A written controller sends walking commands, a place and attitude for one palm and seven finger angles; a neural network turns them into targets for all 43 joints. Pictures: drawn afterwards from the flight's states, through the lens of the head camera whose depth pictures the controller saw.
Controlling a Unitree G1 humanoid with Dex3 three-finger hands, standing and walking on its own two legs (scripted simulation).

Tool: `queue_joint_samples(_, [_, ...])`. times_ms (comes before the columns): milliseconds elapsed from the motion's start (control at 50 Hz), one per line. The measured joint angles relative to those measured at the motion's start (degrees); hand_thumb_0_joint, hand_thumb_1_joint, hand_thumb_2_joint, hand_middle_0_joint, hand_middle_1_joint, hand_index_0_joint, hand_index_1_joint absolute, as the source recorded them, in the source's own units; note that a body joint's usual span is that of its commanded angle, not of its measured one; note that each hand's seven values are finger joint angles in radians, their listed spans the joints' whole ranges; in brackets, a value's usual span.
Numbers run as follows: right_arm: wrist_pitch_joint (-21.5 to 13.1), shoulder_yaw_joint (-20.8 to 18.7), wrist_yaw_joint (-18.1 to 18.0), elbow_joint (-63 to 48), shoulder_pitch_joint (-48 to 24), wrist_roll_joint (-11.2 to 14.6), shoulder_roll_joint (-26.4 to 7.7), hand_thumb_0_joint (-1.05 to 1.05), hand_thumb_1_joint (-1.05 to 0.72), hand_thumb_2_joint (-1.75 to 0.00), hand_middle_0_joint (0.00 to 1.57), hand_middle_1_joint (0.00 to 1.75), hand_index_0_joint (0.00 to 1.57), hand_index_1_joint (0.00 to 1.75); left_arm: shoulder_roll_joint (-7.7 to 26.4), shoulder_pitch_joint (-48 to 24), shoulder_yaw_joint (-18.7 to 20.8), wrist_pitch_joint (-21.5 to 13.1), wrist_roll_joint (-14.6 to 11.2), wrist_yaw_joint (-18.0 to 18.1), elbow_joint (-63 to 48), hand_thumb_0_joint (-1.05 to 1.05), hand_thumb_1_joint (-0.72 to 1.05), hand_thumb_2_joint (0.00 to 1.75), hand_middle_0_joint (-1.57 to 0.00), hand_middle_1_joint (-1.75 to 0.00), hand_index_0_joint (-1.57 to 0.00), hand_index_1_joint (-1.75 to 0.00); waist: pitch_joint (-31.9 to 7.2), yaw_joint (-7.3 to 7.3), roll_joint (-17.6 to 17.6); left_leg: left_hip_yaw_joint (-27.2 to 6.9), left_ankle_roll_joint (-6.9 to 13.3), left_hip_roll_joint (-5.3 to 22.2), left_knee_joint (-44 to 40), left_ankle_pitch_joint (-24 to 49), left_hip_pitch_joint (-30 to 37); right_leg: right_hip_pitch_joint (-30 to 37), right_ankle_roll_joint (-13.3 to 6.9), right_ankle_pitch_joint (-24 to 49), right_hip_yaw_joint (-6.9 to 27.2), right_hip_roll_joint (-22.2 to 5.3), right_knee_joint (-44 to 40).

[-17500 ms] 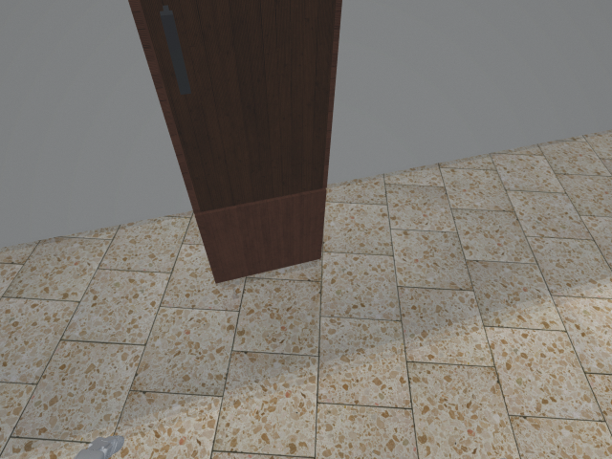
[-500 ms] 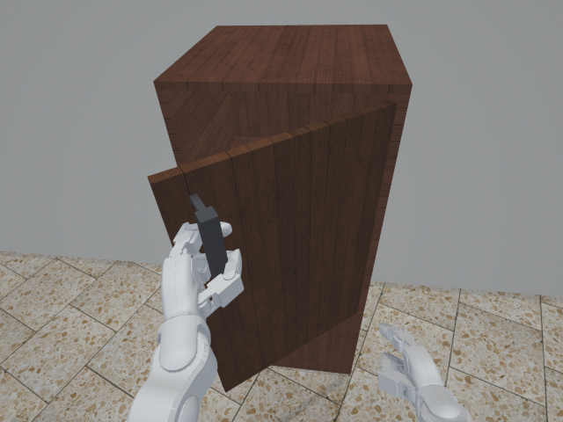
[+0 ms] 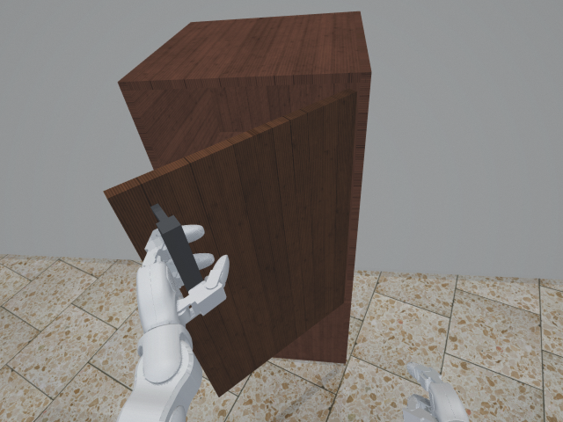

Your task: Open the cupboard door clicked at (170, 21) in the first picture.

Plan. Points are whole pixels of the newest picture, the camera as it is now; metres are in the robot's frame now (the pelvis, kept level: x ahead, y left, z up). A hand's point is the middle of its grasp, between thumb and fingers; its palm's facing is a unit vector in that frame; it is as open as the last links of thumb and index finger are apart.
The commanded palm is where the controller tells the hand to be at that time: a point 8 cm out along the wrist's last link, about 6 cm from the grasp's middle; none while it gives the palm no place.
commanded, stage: open thumb and fingers to let go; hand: left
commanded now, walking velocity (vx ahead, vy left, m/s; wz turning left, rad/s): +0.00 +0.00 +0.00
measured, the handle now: (180, 257) +0.28 +0.16 +0.14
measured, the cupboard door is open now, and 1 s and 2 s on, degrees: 43 48 44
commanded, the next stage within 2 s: slide the hand sideways off the handle in 0.54 s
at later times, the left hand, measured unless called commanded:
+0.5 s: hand (208, 282) +0.25 +0.11 +0.14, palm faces +0.37 -0.93 +0.00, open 14.4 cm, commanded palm +0.21 +0.15 +0.14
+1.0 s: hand (204, 316) +0.20 +0.11 +0.14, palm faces -0.11 -0.99 -0.02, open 16.2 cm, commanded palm +0.17 +0.17 +0.14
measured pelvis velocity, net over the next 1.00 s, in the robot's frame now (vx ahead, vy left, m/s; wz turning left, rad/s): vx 0.00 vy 0.01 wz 0.01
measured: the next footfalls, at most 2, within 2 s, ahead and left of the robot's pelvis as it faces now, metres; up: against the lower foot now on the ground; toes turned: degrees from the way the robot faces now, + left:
none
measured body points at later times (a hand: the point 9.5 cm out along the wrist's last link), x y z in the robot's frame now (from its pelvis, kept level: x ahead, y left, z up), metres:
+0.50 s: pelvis +0.02 -0.01 +0.00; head +0.00 -0.06 +0.44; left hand +0.22 +0.16 +0.14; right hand +0.24 -0.20 -0.09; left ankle +0.02 +0.17 -0.72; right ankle -0.05 +0.00 -0.73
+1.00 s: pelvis +0.00 +0.01 -0.01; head -0.04 -0.04 +0.44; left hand +0.20 +0.16 +0.14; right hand +0.20 -0.20 -0.08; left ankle +0.02 +0.17 -0.73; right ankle -0.05 +0.00 -0.73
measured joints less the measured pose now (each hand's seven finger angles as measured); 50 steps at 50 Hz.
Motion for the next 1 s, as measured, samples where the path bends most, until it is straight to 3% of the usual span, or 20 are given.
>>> queue_joint_samples(120, [-1.5, -0.2, -0.3, -1.0, -0.1, 0.1, -0.1, 0.01, -0.91, -0.90, 0.20, 0.30, 0.19, 0.30, 0.3, 3.0, 1.2, -1.4, -1.2, -3.0, -1.7, 0.01, 0.07, 0.54, -0.35, -1.26, -0.33, -1.26, -0.3, 0.07, 0.2, 0.3, -0.1, -0.2, 0.5, -0.1, 0.0, 0.0, 0.8, -0.8, 0.3, -0.2, 0.6])
queue_joint_samples(200, [-2.4, -0.2, -0.3, -1.7, -0.2, 0.1, 0.0, 0.01, -0.91, -0.90, 0.20, 0.30, 0.19, 0.30, 0.3, 4.4, 1.3, -1.6, -1.3, -3.7, -3.1, 0.01, -0.17, 0.44, -0.34, -1.23, -0.31, -1.23, -0.3, 0.31, -0.3, 0.5, -0.1, -0.4, 0.8, -0.3, -0.1, -0.2, 0.0, -1.5, 0.2, -0.4, 1.2])
queue_joint_samples(300, [-3.0, -0.1, -0.3, -1.9, -0.6, 0.0, 0.0, 0.01, -0.90, -0.90, 0.20, 0.30, 0.19, 0.30, 0.2, 5.2, 0.8, -1.9, -0.9, -4.2, -4.3, 0.00, -0.36, 0.36, -0.34, -1.14, -0.30, -1.15, -0.1, 0.66, -0.3, 0.5, -0.2, -0.5, 1.6, -0.7, -0.7, -0.4, 0.6, -2.2, -0.4, -0.7, 1.7])
queue_joint_samples(440, [-3.5, 0.1, -0.4, -2.4, -0.9, 0.2, 0.1, 0.01, -0.90, -0.90, 0.20, 0.30, 0.19, 0.30, 0.6, 5.7, 0.4, -1.8, -0.8, -5.5, -5.4, 0.00, -0.47, 0.31, -0.34, -0.91, -0.31, -0.92, 0.2, 1.06, -0.5, 0.8, -0.2, -0.8, 1.8, -1.0, -1.1, -0.7, 0.3, -2.9, -1.2, -1.1, 2.2])
queue_joint_samples(660, [-4.0, 0.5, -0.6, -2.0, -1.1, 0.5, 0.2, 0.01, -0.90, -0.90, 0.20, 0.30, 0.19, 0.30, 1.9, 4.8, 0.7, -1.8, -2.2, -7.9, -4.8, -0.01, -0.50, 0.30, -0.44, -0.69, -0.42, -0.70, 0.3, 1.35, -0.6, 0.9, -0.3, -0.7, 2.0, -0.9, -1.5, -0.9, 0.4, -2.8, -1.9, -1.1, 2.3])
queue_joint_samples(700, [-3.7, 0.8, -0.4, -2.5, -1.0, 0.6, 0.0, 0.01, -0.90, -0.90, 0.20, 0.30, 0.19, 0.30, 2.4, 5.5, 1.6, -3.2, -1.5, -11.5, -4.5, -0.01, -0.50, 0.30, -0.43, -0.65, -0.39, -0.67, 0.4, 1.07, -0.6, 1.0, 0.1, -0.8, 1.9, -0.8, -1.4, -1.2, 1.5, -2.9, -1.9, -1.3, 2.8])
queue_joint_samples(760, [-3.7, 0.9, -0.7, -4.1, 0.2, 1.1, -0.5, 0.01, -0.90, -0.90, 0.20, 0.30, 0.20, 0.30, 5.6, 6.8, 3.1, -5.4, -2.6, -20.1, -4.3, -0.01, -0.50, 0.30, -0.37, -0.56, -0.31, -0.59, 0.3, 1.20, -0.6, 1.4, 0.4, -0.6, 1.7, -0.9, -1.6, -1.9, 2.7, -2.8, -1.6, -1.3, 3.7])
queue_joint_samples(860, [-5.6, 0.7, -1.8, -5.4, 2.0, 2.2, -1.7, 0.01, -0.90, -0.90, 0.20, 0.30, 0.20, 0.30, 9.7, 7.2, 4.1, -7.6, -7.0, -31.1, -3.6, -0.01, -0.50, 0.30, -0.27, -0.42, -0.19, -0.44, -0.1, 0.45, 0.2, 1.2, -0.7, -0.1, 2.1, -2.8, -2.0, -2.7, 2.2, -3.4, -2.1, -0.9, 4.7])
queue_joint_samples(920, [-6.8, 0.6, -1.8, -5.5, 2.7, 2.4, -1.9, 0.01, -0.90, -0.90, 0.20, 0.30, 0.20, 0.30, 9.7, 7.3, 4.1, -7.2, -8.4, -33.1, -3.4, -0.01, -0.50, 0.30, -0.22, -0.37, -0.16, -0.39, -0.4, 0.25, 0.3, 1.5, -0.6, -0.1, 3.0, -2.0, -2.7, -3.1, 2.5, -2.9, -1.6, -0.9, 4.8])
queue_joint_samples(1000, [-7.9, 0.8, -0.9, -6.0, 3.7, 2.6, -1.6, 0.01, -0.90, -0.90, 0.20, 0.30, 0.19, 0.30, 9.0, 8.0, 3.9, -6.7, -8.7, -32.4, -3.7, -0.01, -0.50, 0.30, -0.20, -0.34, -0.16, -0.37, -1.5, -0.40, -0.1, 1.9, -0.2, -0.2, 3.0, -1.9, -3.1, -4.0, 2.4, -2.6, -0.5, -0.9, 5.3])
